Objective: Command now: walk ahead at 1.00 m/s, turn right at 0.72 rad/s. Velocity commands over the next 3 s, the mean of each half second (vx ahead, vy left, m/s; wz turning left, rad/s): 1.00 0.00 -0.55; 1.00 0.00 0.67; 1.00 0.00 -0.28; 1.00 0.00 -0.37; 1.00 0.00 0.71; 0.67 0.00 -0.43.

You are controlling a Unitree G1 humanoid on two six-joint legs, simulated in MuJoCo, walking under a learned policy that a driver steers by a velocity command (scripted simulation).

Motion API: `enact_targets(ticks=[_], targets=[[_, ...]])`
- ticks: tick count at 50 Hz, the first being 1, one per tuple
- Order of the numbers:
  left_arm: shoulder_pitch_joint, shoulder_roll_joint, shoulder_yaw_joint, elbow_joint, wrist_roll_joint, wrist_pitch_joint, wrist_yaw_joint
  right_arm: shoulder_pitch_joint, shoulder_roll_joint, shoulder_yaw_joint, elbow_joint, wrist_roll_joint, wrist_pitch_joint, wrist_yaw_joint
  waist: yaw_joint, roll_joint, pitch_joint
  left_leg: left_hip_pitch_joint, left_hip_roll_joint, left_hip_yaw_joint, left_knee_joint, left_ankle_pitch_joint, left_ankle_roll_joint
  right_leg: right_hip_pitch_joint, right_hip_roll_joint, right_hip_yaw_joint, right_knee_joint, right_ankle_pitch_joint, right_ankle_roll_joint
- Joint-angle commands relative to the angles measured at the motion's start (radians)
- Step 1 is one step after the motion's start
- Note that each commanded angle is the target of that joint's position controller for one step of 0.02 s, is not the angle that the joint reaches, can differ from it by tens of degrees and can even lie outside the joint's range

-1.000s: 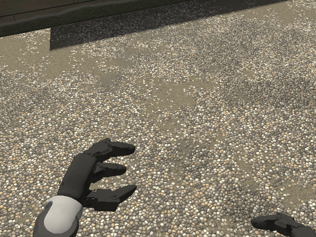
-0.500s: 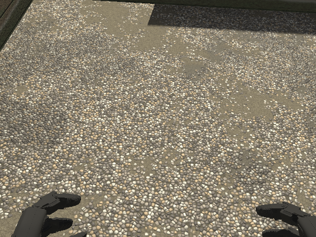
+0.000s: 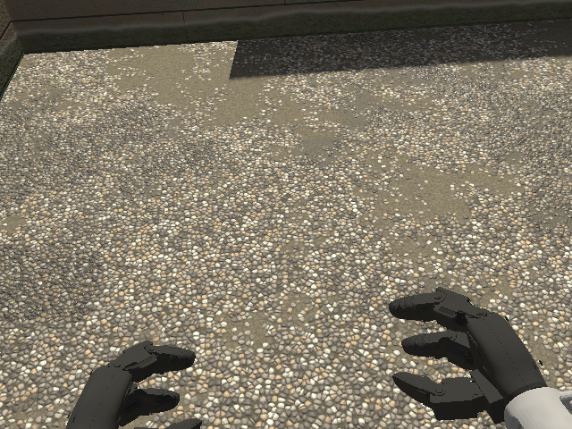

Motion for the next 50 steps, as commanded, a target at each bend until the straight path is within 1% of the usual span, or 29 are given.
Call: enact_targets(ticks=[1, 2, 3, 5, 6, 7, 9, 11, 12, 14, 15, 16, 17, 19, 21, 24, 25, 26, 29, 33, 34, 35, 36, 39, 40, 41, 45, 49, 50], targets=[[-0.161, 0.114, 0.042, -0.113, -0.003, -0.010, -0.012, -0.125, -0.094, -0.037, -0.113, -0.005, -0.027, -0.003, -0.026, -0.030, -0.126, -0.094, 0.103, -0.008, -0.048, 0.164, 0.000, 0.127, -0.135, 0.304, -0.099, -0.003, 0.002], [-0.164, 0.118, 0.044, -0.113, -0.005, -0.010, -0.016, -0.123, -0.098, -0.039, -0.112, -0.004, -0.026, -0.007, -0.021, -0.034, -0.148, -0.070, 0.106, 0.005, -0.040, 0.161, -0.001, 0.106, -0.129, 0.316, -0.091, 0.011, 0.000], [-0.176, 0.133, 0.051, -0.116, -0.009, -0.010, -0.018, -0.119, -0.098, -0.041, -0.109, -0.013, -0.030, -0.009, -0.029, -0.044, -0.168, -0.039, 0.105, 0.022, -0.028, 0.133, -0.001, 0.075, -0.128, 0.329, -0.088, 0.003, -0.005], [-0.198, 0.137, 0.054, -0.125, -0.016, -0.011, -0.029, -0.120, -0.109, -0.049, -0.114, -0.012, -0.024, -0.017, -0.028, -0.051, -0.155, -0.015, 0.112, 0.046, -0.021, 0.137, -0.001, 0.015, -0.115, 0.350, -0.071, 0.020, -0.007], [-0.177, 0.135, 0.055, -0.120, -0.016, -0.001, -0.024, -0.108, -0.136, -0.059, -0.107, -0.017, -0.019, -0.030, -0.020, 0.000, -0.147, 0.019, 0.113, 0.054, -0.022, 0.164, 0.013, -0.024, -0.103, 0.345, -0.053, 0.051, -0.013], [-0.175, 0.141, 0.060, -0.121, -0.023, 0.000, -0.024, -0.103, -0.146, -0.067, -0.102, -0.016, -0.018, -0.039, -0.017, 0.014, -0.147, 0.036, 0.119, 0.066, -0.023, 0.182, 0.017, -0.044, -0.095, 0.346, -0.034, 0.065, -0.009], [-0.178, 0.145, 0.065, -0.126, -0.020, 0.002, -0.027, -0.089, -0.145, -0.075, -0.095, -0.014, -0.014, -0.052, -0.013, -0.012, -0.145, 0.073, 0.127, 0.085, -0.020, 0.194, 0.023, -0.087, -0.082, 0.357, -0.011, 0.090, -0.010], [-0.173, 0.151, 0.068, -0.132, -0.026, 0.002, -0.031, -0.069, -0.148, -0.087, -0.082, -0.017, -0.003, -0.065, -0.015, -0.036, -0.148, 0.116, 0.131, 0.109, -0.014, 0.214, 0.031, -0.129, -0.072, 0.372, 0.005, 0.142, -0.013], [-0.183, 0.149, 0.068, -0.138, -0.030, 0.004, -0.035, -0.061, -0.153, -0.095, -0.077, -0.019, 0.001, -0.068, -0.018, -0.030, -0.134, 0.131, 0.130, 0.127, -0.009, 0.219, 0.033, -0.160, -0.062, 0.377, 0.016, 0.157, -0.014], [-0.183, 0.146, 0.071, -0.145, -0.033, 0.007, -0.038, -0.036, -0.160, -0.108, -0.060, -0.025, 0.005, -0.074, -0.018, -0.040, -0.141, 0.164, 0.137, 0.146, -0.009, 0.217, 0.042, -0.185, -0.047, 0.385, 0.038, 0.196, -0.016], [-0.193, 0.124, 0.057, -0.152, -0.025, 0.005, -0.038, -0.034, -0.145, -0.100, -0.060, -0.028, 0.002, -0.070, -0.014, -0.053, -0.168, 0.153, 0.146, 0.141, -0.021, 0.203, 0.040, -0.149, -0.053, 0.389, 0.025, 0.184, -0.010], [-0.199, 0.113, 0.049, -0.150, -0.031, 0.001, -0.034, -0.036, -0.125, -0.090, -0.063, -0.010, -0.009, -0.066, -0.011, -0.072, -0.178, 0.145, 0.146, 0.126, -0.036, 0.150, 0.032, -0.128, -0.065, 0.408, -0.007, 0.133, 0.003], [-0.215, 0.098, 0.037, -0.156, -0.029, -0.001, -0.035, -0.047, -0.110, -0.080, -0.067, -0.005, -0.017, -0.062, -0.002, -0.087, -0.179, 0.129, 0.151, 0.119, -0.053, 0.119, 0.027, -0.102, -0.073, 0.423, -0.030, 0.090, 0.011], [-0.256, 0.100, 0.030, -0.169, -0.025, -0.002, -0.036, -0.068, -0.117, -0.069, -0.076, 0.003, -0.032, -0.061, 0.012, -0.100, -0.165, 0.081, 0.160, 0.105, -0.080, 0.111, 0.026, -0.058, -0.085, 0.428, -0.042, 0.058, 0.025], [-0.266, 0.102, 0.025, -0.174, -0.013, -0.006, -0.040, -0.066, -0.132, -0.062, -0.079, 0.008, -0.027, -0.062, 0.027, -0.090, -0.154, 0.043, 0.158, 0.077, -0.110, 0.088, 0.032, -0.027, -0.091, 0.406, -0.043, 0.042, 0.036], [-0.244, 0.100, 0.018, -0.164, 0.005, -0.024, -0.050, -0.025, -0.144, -0.061, -0.065, 0.014, -0.003, -0.066, 0.034, -0.087, -0.143, 0.010, 0.139, 0.033, -0.134, 0.053, 0.046, 0.000, -0.099, 0.361, -0.041, 0.047, 0.039], [-0.243, 0.083, 0.010, -0.172, 0.022, -0.028, -0.055, -0.027, -0.146, -0.059, -0.064, 0.003, 0.005, -0.064, 0.040, -0.084, -0.149, -0.007, 0.133, 0.019, -0.135, 0.061, 0.047, 0.025, -0.107, 0.344, -0.030, 0.074, 0.030], [-0.236, 0.083, 0.011, -0.170, 0.026, -0.032, -0.056, -0.018, -0.148, -0.059, -0.061, 0.005, 0.010, -0.063, 0.038, -0.086, -0.153, -0.014, 0.124, 0.007, -0.131, 0.053, 0.048, 0.031, -0.113, 0.335, -0.030, 0.086, 0.029], [-0.225, 0.085, 0.017, -0.167, 0.028, -0.043, -0.049, 0.009, -0.142, -0.059, -0.048, 0.012, 0.018, -0.063, 0.023, -0.105, -0.159, -0.040, 0.110, -0.023, -0.117, 0.026, 0.054, 0.050, -0.130, 0.308, -0.041, 0.087, 0.034], [-0.222, 0.081, 0.033, -0.170, 0.026, -0.051, -0.036, 0.015, -0.144, -0.069, -0.046, 0.017, 0.029, -0.062, 0.006, -0.088, -0.120, -0.119, 0.086, -0.049, -0.084, -0.008, 0.048, 0.076, -0.143, 0.265, -0.053, 0.061, 0.038], [-0.213, 0.078, 0.034, -0.168, 0.032, -0.050, -0.031, 0.018, -0.138, -0.069, -0.050, 0.013, 0.037, -0.061, 0.003, -0.100, -0.114, -0.137, 0.077, -0.054, -0.072, -0.015, 0.045, 0.086, -0.147, 0.249, -0.060, 0.067, 0.033], [-0.209, 0.080, 0.040, -0.164, 0.032, -0.049, -0.026, 0.023, -0.140, -0.074, -0.050, 0.013, 0.043, -0.061, -0.003, -0.100, -0.108, -0.156, 0.068, -0.052, -0.057, -0.014, 0.043, 0.096, -0.151, 0.233, -0.059, 0.077, 0.029], [-0.224, 0.088, 0.047, -0.168, 0.029, -0.056, -0.026, 0.003, -0.128, -0.072, -0.057, 0.016, 0.040, -0.053, -0.008, -0.117, -0.108, -0.183, 0.068, -0.043, -0.041, -0.017, 0.028, 0.114, -0.167, 0.229, -0.071, 0.036, 0.028], [-0.192, 0.105, 0.073, -0.143, 0.020, -0.059, -0.014, 0.011, -0.142, -0.086, -0.055, 0.024, 0.046, -0.046, -0.018, -0.070, -0.114, -0.202, 0.057, -0.042, -0.004, 0.042, 0.034, 0.143, -0.182, 0.171, -0.064, 0.005, 0.021], [-0.185, 0.105, 0.076, -0.137, 0.018, -0.059, -0.010, 0.012, -0.152, -0.090, -0.062, 0.029, 0.057, -0.046, -0.015, -0.051, -0.093, -0.223, 0.056, -0.055, -0.005, 0.097, 0.040, 0.159, -0.175, 0.145, -0.045, 0.032, 0.027], [-0.166, 0.106, 0.081, -0.127, 0.025, -0.059, -0.007, 0.011, -0.153, -0.091, -0.069, 0.029, 0.063, -0.047, -0.011, -0.026, -0.094, -0.237, 0.057, -0.070, -0.001, 0.158, 0.049, 0.182, -0.165, 0.121, -0.022, 0.053, 0.030], [-0.120, 0.109, 0.103, -0.089, 0.029, -0.059, 0.008, 0.031, -0.173, -0.112, -0.074, 0.045, 0.072, -0.045, -0.011, 0.009, -0.131, -0.250, 0.041, -0.114, 0.025, 0.294, 0.082, 0.240, -0.152, 0.057, 0.042, 0.050, 0.024], [-0.112, 0.107, 0.117, -0.069, 0.029, -0.050, 0.021, 0.052, -0.181, -0.129, -0.077, 0.056, 0.083, -0.047, -0.028, 0.020, -0.127, -0.274, 0.009, -0.143, 0.043, 0.392, 0.107, 0.249, -0.146, 0.002, 0.089, 0.012, 0.027], [-0.106, 0.087, 0.108, -0.072, 0.033, -0.052, 0.020, 0.036, -0.163, -0.119, -0.084, 0.046, 0.081, -0.048, -0.022, 0.023, -0.138, -0.263, 0.010, -0.155, 0.025, 0.358, 0.106, 0.245, -0.143, 0.004, 0.083, -0.013, 0.031]])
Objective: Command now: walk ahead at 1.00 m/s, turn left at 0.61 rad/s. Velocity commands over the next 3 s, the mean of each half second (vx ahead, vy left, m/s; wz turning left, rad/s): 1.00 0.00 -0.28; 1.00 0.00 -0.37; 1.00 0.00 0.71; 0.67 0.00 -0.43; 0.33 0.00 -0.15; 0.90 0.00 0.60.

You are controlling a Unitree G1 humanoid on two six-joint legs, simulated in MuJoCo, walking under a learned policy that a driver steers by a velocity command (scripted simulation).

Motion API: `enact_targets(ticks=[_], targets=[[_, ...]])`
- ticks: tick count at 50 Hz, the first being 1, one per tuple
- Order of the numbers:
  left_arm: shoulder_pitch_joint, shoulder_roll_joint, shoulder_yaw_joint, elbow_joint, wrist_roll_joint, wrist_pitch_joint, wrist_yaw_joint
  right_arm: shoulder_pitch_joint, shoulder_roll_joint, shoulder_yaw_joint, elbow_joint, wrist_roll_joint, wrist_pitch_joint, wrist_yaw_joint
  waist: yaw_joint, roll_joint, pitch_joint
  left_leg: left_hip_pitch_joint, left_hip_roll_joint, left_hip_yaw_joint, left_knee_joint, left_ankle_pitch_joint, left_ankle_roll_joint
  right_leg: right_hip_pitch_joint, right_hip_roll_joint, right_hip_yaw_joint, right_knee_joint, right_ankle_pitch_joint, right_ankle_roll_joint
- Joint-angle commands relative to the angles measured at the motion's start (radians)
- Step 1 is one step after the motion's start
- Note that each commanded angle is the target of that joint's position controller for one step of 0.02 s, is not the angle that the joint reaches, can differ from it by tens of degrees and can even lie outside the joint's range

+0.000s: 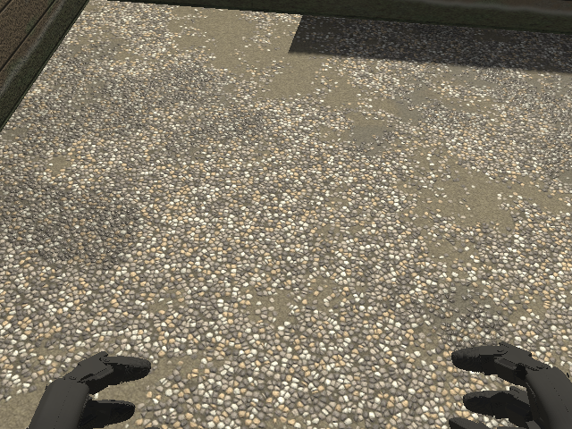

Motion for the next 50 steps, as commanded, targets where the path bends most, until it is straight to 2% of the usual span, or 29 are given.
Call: enact_targets(ticks=[1, 3, 5, 9, 11, 14, 20, 21, 22, 23, 24, 27, 28, 31, 32, 33, 34, 35, 36, 37, 38, 39, 41, 46, 47, 48, 50], targets=[[-0.150, 0.025, 0.004, -0.125, 0.009, -0.026, 0.002, -0.100, -0.087, -0.033, -0.113, -0.009, -0.019, -0.001, -0.032, 0.073, -0.163, -0.162, 0.087, -0.055, -0.147, 0.371, 0.077, 0.278, -0.061, 0.120, -0.043, 0.060, 0.002], [-0.151, 0.002, -0.015, -0.138, 0.009, -0.041, -0.005, -0.141, -0.056, -0.013, -0.119, -0.014, -0.034, 0.009, -0.024, 0.092, -0.156, -0.162, 0.101, -0.091, -0.208, 0.252, 0.062, 0.292, -0.061, 0.144, -0.074, 0.014, 0.009], [-0.147, 0.014, -0.024, -0.148, 0.004, -0.045, -0.005, -0.185, -0.053, -0.004, -0.124, -0.018, -0.052, 0.021, -0.020, 0.106, -0.133, -0.162, 0.110, -0.099, -0.238, 0.175, 0.041, 0.296, -0.072, 0.173, -0.113, 0.016, 0.008], [-0.135, 0.031, -0.045, -0.153, -0.004, -0.028, 0.000, -0.229, -0.033, 0.019, -0.126, -0.035, -0.076, 0.030, -0.016, 0.075, -0.119, -0.107, 0.116, -0.060, -0.237, 0.116, 0.006, 0.273, -0.097, 0.221, -0.202, 0.042, 0.000], [-0.127, 0.046, -0.049, -0.149, -0.012, -0.018, 0.001, -0.239, -0.018, 0.031, -0.126, -0.042, -0.082, 0.030, -0.019, 0.061, -0.111, -0.076, 0.120, -0.035, -0.233, 0.095, -0.002, 0.245, -0.102, 0.243, -0.238, 0.036, -0.005], [-0.133, 0.048, -0.056, -0.148, -0.015, -0.004, -0.002, -0.256, -0.012, 0.042, -0.131, -0.051, -0.092, 0.038, -0.022, 0.048, -0.115, -0.034, 0.133, -0.006, -0.223, 0.123, -0.010, 0.208, -0.097, 0.287, -0.253, 0.065, -0.015], [-0.162, 0.053, -0.056, -0.150, -0.025, 0.012, -0.024, -0.281, -0.016, 0.051, -0.140, -0.062, -0.113, 0.046, -0.027, 0.046, -0.155, 0.031, 0.180, 0.067, -0.210, 0.232, -0.009, 0.150, -0.051, 0.388, -0.204, 0.117, -0.015], [-0.167, 0.054, -0.055, -0.152, -0.028, 0.012, -0.027, -0.280, -0.020, 0.049, -0.138, -0.061, -0.114, 0.045, -0.022, 0.042, -0.173, 0.050, 0.186, 0.078, -0.207, 0.233, -0.009, 0.130, -0.045, 0.401, -0.194, 0.124, -0.014], [-0.179, 0.067, -0.049, -0.156, -0.032, 0.012, -0.029, -0.277, -0.021, 0.046, -0.135, -0.070, -0.118, 0.043, -0.028, 0.032, -0.192, 0.076, 0.189, 0.093, -0.201, 0.204, -0.008, 0.101, -0.043, 0.412, -0.188, 0.110, -0.018], [-0.189, 0.072, -0.045, -0.162, -0.035, 0.014, -0.032, -0.283, -0.027, 0.043, -0.137, -0.069, -0.119, 0.040, -0.025, 0.031, -0.180, 0.084, 0.192, 0.106, -0.198, 0.208, -0.007, 0.069, -0.035, 0.423, -0.180, 0.111, -0.017], [-0.177, 0.072, -0.044, -0.161, -0.035, 0.025, -0.026, -0.278, -0.054, 0.032, -0.132, -0.073, -0.114, 0.027, -0.018, 0.075, -0.161, 0.110, 0.191, 0.119, -0.198, 0.242, 0.005, 0.024, -0.027, 0.423, -0.172, 0.126, -0.022], [-0.177, 0.076, -0.039, -0.168, -0.032, 0.028, -0.027, -0.254, -0.058, 0.018, -0.125, -0.076, -0.096, 0.004, -0.014, 0.040, -0.161, 0.181, 0.203, 0.154, -0.186, 0.298, 0.018, -0.062, -0.007, 0.436, -0.132, 0.157, -0.023], [-0.181, 0.082, -0.033, -0.172, -0.042, 0.027, -0.031, -0.248, -0.070, 0.007, -0.114, -0.073, -0.096, -0.003, -0.013, 0.042, -0.165, 0.202, 0.204, 0.173, -0.184, 0.302, 0.017, -0.084, -0.004, 0.445, -0.117, 0.165, -0.020], [-0.186, 0.085, -0.026, -0.186, -0.048, 0.033, -0.037, -0.222, -0.082, -0.014, -0.087, -0.074, -0.094, -0.018, -0.012, 0.022, -0.165, 0.248, 0.213, 0.217, -0.176, 0.313, 0.024, -0.136, 0.011, 0.466, -0.083, 0.222, -0.022], [-0.195, 0.080, -0.028, -0.198, -0.046, 0.034, -0.048, -0.261, -0.086, -0.016, -0.105, -0.087, -0.083, -0.015, 0.009, 0.023, -0.102, 0.220, 0.221, 0.242, -0.179, 0.430, 0.035, -0.167, 0.026, 0.445, -0.055, 0.337, -0.010], [-0.182, 0.085, -0.026, -0.195, -0.041, 0.034, -0.051, -0.246, -0.089, -0.025, -0.093, -0.093, -0.077, -0.018, 0.009, 0.015, -0.138, 0.246, 0.224, 0.265, -0.162, 0.458, 0.037, -0.156, 0.029, 0.442, -0.040, 0.406, -0.009], [-0.168, 0.101, -0.019, -0.186, -0.054, 0.037, -0.043, -0.176, -0.092, -0.038, -0.058, -0.087, -0.080, -0.029, -0.017, 0.003, -0.228, 0.314, 0.215, 0.282, -0.144, 0.370, 0.034, -0.133, 0.028, 0.474, -0.040, 0.393, -0.027], [-0.174, 0.103, -0.015, -0.193, -0.063, 0.040, -0.043, -0.166, -0.095, -0.043, -0.048, -0.085, -0.081, -0.033, -0.017, -0.005, -0.223, 0.320, 0.216, 0.295, -0.141, 0.330, 0.035, -0.147, 0.033, 0.485, -0.039, 0.406, -0.034], [-0.187, 0.091, -0.023, -0.197, -0.064, 0.037, -0.039, -0.159, -0.080, -0.036, -0.045, -0.073, -0.088, -0.032, -0.023, -0.017, -0.230, 0.298, 0.218, 0.286, -0.151, 0.254, 0.033, -0.130, 0.021, 0.500, -0.065, 0.365, -0.027], [-0.213, 0.065, -0.037, -0.208, -0.067, 0.036, -0.035, -0.179, -0.054, -0.020, -0.056, -0.066, -0.106, -0.029, -0.014, -0.034, -0.232, 0.283, 0.221, 0.270, -0.167, 0.208, 0.021, -0.108, 0.010, 0.528, -0.101, 0.308, -0.020], [-0.233, 0.043, -0.053, -0.216, -0.063, 0.036, -0.035, -0.192, -0.035, -0.008, -0.062, -0.061, -0.118, -0.024, -0.008, -0.040, -0.234, 0.265, 0.226, 0.256, -0.182, 0.161, 0.013, -0.088, 0.000, 0.552, -0.133, 0.235, -0.012], [-0.257, 0.042, -0.058, -0.224, -0.060, 0.036, -0.038, -0.200, -0.032, -0.001, -0.069, -0.058, -0.124, -0.021, -0.002, -0.047, -0.216, 0.239, 0.231, 0.247, -0.198, 0.136, 0.012, -0.077, -0.004, 0.564, -0.155, 0.172, -0.004], [-0.286, 0.048, -0.064, -0.229, -0.053, 0.032, -0.046, -0.196, -0.047, 0.008, -0.075, -0.054, -0.125, -0.019, 0.007, -0.050, -0.185, 0.191, 0.239, 0.227, -0.231, 0.111, 0.017, -0.055, -0.006, 0.560, -0.172, 0.095, 0.010], [-0.263, 0.045, -0.078, -0.214, -0.025, 0.005, -0.061, -0.140, -0.073, 0.017, -0.068, -0.039, -0.093, -0.027, 0.027, -0.033, -0.151, 0.117, 0.219, 0.148, -0.285, 0.063, 0.037, -0.007, -0.013, 0.482, -0.168, 0.074, 0.022], [-0.257, 0.042, -0.080, -0.214, -0.017, -0.001, -0.062, -0.131, -0.076, 0.018, -0.063, -0.040, -0.086, -0.028, 0.027, -0.033, -0.152, 0.109, 0.209, 0.134, -0.281, 0.063, 0.039, -0.003, -0.021, 0.466, -0.164, 0.092, 0.019], [-0.257, 0.027, -0.086, -0.220, -0.005, -0.004, -0.065, -0.135, -0.074, 0.019, -0.066, -0.048, -0.079, -0.025, 0.031, -0.036, -0.158, 0.094, 0.204, 0.122, -0.279, 0.067, 0.038, 0.018, -0.028, 0.455, -0.160, 0.111, 0.011], [-0.249, 0.028, -0.082, -0.216, -0.002, -0.011, -0.063, -0.116, -0.071, 0.020, -0.058, -0.043, -0.073, -0.024, 0.023, -0.053, -0.167, 0.078, 0.193, 0.100, -0.271, 0.052, 0.040, 0.035, -0.040, 0.438, -0.167, 0.115, 0.010]])
Over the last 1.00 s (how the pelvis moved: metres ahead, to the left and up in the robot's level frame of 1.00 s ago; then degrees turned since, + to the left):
0.00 0.01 -0.01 8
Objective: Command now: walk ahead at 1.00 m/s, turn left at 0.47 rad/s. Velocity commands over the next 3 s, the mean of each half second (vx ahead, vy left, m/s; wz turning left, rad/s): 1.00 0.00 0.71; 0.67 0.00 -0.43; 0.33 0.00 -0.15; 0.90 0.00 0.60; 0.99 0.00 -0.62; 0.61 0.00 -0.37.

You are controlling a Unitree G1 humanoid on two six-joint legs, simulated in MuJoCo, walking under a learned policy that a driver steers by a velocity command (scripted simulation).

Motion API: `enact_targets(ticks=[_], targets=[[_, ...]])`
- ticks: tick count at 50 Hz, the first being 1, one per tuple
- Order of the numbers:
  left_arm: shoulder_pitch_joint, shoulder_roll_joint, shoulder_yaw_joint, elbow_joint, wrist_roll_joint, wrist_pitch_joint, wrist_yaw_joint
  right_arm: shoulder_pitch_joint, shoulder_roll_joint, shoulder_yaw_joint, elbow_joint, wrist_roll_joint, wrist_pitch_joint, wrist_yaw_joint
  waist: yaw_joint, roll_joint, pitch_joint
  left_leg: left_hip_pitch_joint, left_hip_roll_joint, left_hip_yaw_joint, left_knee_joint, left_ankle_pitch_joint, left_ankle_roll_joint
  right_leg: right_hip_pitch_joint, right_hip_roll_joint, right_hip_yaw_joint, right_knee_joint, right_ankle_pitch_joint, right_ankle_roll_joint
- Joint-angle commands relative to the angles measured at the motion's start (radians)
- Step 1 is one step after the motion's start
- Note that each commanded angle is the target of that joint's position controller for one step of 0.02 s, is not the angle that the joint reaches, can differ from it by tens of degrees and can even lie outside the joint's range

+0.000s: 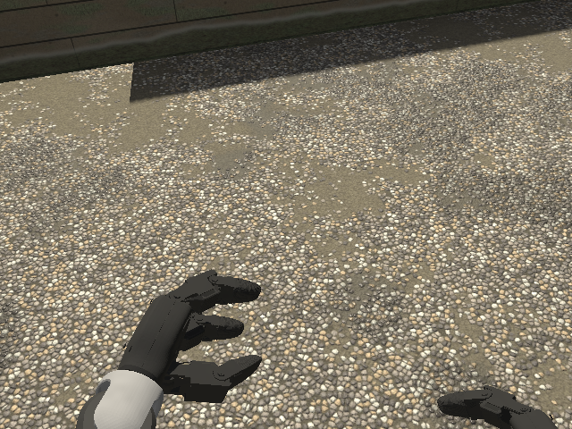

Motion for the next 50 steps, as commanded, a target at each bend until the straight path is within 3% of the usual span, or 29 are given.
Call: enact_targets(ticks=[1, 6, 7, 8, 11, 14, 21, 25, 28, 34, 37, 38, 40, 41, 44, 45, 47, 49, 50], targets=[[-0.084, 0.127, 0.066, -0.090, 0.009, -0.028, 0.007, -0.179, -0.091, -0.037, -0.121, 0.005, -0.010, -0.003, 0.063, -0.058, -0.096, -0.065, 0.090, -0.212, -0.086, 0.008, 0.045, 0.092, -0.152, 0.120, -0.114, 0.020, 0.016], [-0.082, 0.131, 0.088, -0.088, 0.009, -0.032, 0.025, -0.165, -0.096, -0.051, -0.124, 0.008, 0.007, -0.001, 0.038, -0.047, -0.062, -0.168, 0.055, -0.237, -0.035, -0.021, 0.036, 0.137, -0.171, 0.065, -0.125, 0.021, 0.012], [-0.097, 0.133, 0.089, -0.096, 0.015, -0.039, 0.025, -0.182, -0.077, -0.045, -0.136, 0.006, 0.007, 0.010, 0.032, -0.091, -0.068, -0.202, 0.050, -0.239, -0.020, -0.037, 0.017, 0.163, -0.187, 0.065, -0.139, -0.005, 0.006], [-0.096, 0.138, 0.096, -0.091, 0.014, -0.039, 0.027, -0.182, -0.081, -0.050, -0.136, 0.010, 0.007, 0.014, 0.027, -0.086, -0.066, -0.213, 0.043, -0.233, -0.004, -0.032, 0.013, 0.169, -0.198, 0.057, -0.146, -0.017, -0.001], [-0.061, 0.151, 0.118, -0.067, 0.004, -0.039, 0.042, -0.176, -0.099, -0.062, -0.142, 0.014, 0.023, 0.016, 0.023, -0.021, -0.055, -0.254, 0.033, -0.243, 0.013, 0.039, 0.024, 0.224, -0.198, -0.016, -0.118, 0.023, 0.003], [-0.008, 0.160, 0.138, -0.032, 0.011, -0.041, 0.054, -0.167, -0.118, -0.076, -0.150, 0.028, 0.030, 0.019, 0.032, 0.035, -0.080, -0.273, 0.033, -0.285, 0.026, 0.166, 0.053, 0.292, -0.182, -0.080, -0.068, 0.039, 0.004], [0.021, 0.161, 0.169, 0.015, 0.016, -0.036, 0.075, -0.145, -0.133, -0.105, -0.167, 0.048, 0.050, 0.017, 0.013, 0.072, -0.084, -0.308, -0.010, -0.344, 0.063, 0.353, 0.090, 0.328, -0.169, -0.181, 0.016, -0.007, -0.001], [0.012, 0.089, 0.125, -0.009, 0.024, -0.057, 0.060, -0.226, -0.063, -0.062, -0.193, 0.027, 0.028, 0.030, 0.025, 0.094, -0.091, -0.295, 0.012, -0.410, -0.050, 0.152, 0.065, 0.344, -0.165, -0.145, -0.027, -0.078, 0.017], [0.022, 0.111, 0.113, -0.020, 0.017, -0.058, 0.061, -0.286, -0.058, -0.047, -0.199, 0.020, 0.002, 0.046, 0.031, 0.102, -0.065, -0.277, 0.020, -0.406, -0.077, 0.062, 0.033, 0.344, -0.185, -0.102, -0.090, -0.054, 0.014], [0.040, 0.145, 0.091, -0.016, 0.001, -0.027, 0.065, -0.319, -0.026, -0.015, -0.196, -0.003, -0.023, 0.055, 0.024, 0.049, -0.053, -0.165, 0.028, -0.328, -0.050, 0.065, 0.000, 0.267, -0.206, -0.037, -0.197, -0.022, -0.002], [0.059, 0.139, 0.083, 0.003, -0.006, -0.011, 0.060, -0.299, -0.023, -0.009, -0.174, -0.008, -0.030, 0.061, 0.018, 0.047, -0.088, -0.104, 0.058, -0.304, -0.056, 0.138, 0.004, 0.249, -0.187, 0.016, -0.192, 0.017, -0.017], [0.104, 0.146, 0.088, 0.030, -0.017, -0.003, 0.056, -0.261, -0.032, -0.015, -0.143, -0.001, -0.027, 0.063, 0.022, 0.057, -0.101, -0.077, 0.071, -0.299, -0.069, 0.155, 0.013, 0.251, -0.176, 0.036, -0.192, 0.009, -0.026], [0.186, 0.238, 0.140, 0.073, -0.046, 0.020, 0.046, -0.194, -0.082, -0.053, -0.088, 0.032, -0.012, 0.056, 0.037, 0.036, -0.053, -0.072, 0.048, -0.247, -0.045, 0.122, 0.043, 0.215, -0.157, 0.062, -0.185, -0.035, -0.060], [0.191, 0.255, 0.157, 0.076, -0.051, 0.032, 0.044, -0.188, -0.087, -0.066, -0.076, 0.041, -0.004, 0.050, 0.038, 0.017, -0.014, -0.083, 0.039, -0.218, -0.031, 0.124, 0.049, 0.177, -0.148, 0.077, -0.173, -0.031, -0.071], [0.170, 0.253, 0.191, 0.055, -0.057, 0.056, 0.050, -0.170, -0.068, -0.092, -0.037, 0.032, 0.009, 0.031, 0.033, -0.027, 0.000, -0.086, 0.034, -0.141, 0.015, 0.158, 0.068, 0.078, -0.136, 0.126, -0.100, -0.014, -0.087], [0.172, 0.228, 0.195, 0.055, -0.067, 0.078, 0.061, -0.151, -0.091, -0.112, -0.012, 0.029, 0.017, 0.015, 0.042, 0.031, 0.012, -0.064, 0.041, -0.133, 0.013, 0.247, 0.090, 0.021, -0.119, 0.118, -0.045, 0.027, -0.087], [0.213, 0.211, 0.210, 0.059, -0.067, 0.097, 0.075, -0.137, -0.098, -0.136, 0.027, 0.030, 0.038, -0.011, 0.068, 0.104, -0.006, -0.011, 0.099, -0.155, 0.014, 0.500, 0.159, -0.068, -0.075, 0.077, 0.096, 0.042, -0.059], [0.261, 0.207, 0.224, 0.070, -0.058, 0.102, 0.076, -0.129, -0.099, -0.158, 0.059, 0.030, 0.069, -0.042, 0.082, 0.130, -0.047, 0.053, 0.167, -0.182, 0.044, 0.698, 0.230, -0.155, -0.054, 0.057, 0.204, 0.066, -0.039], [0.277, 0.209, 0.233, 0.074, -0.067, 0.106, 0.074, -0.132, -0.102, -0.171, 0.079, 0.034, 0.078, -0.059, 0.088, 0.121, -0.066, 0.054, 0.187, -0.167, 0.063, 0.721, 0.244, -0.164, -0.055, 0.060, 0.230, 0.093, -0.036]])
Over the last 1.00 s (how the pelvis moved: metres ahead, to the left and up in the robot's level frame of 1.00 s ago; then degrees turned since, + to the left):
0.00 0.00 0.01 -18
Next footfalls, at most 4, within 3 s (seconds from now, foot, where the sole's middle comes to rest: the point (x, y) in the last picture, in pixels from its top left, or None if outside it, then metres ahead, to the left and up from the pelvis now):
1.36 left None -0.02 0.15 -0.77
1.62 right None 0.06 -0.07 -0.77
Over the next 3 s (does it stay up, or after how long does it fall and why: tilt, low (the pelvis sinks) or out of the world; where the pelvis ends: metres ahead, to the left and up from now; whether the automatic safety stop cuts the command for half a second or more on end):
stays up -0.01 0.03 0.00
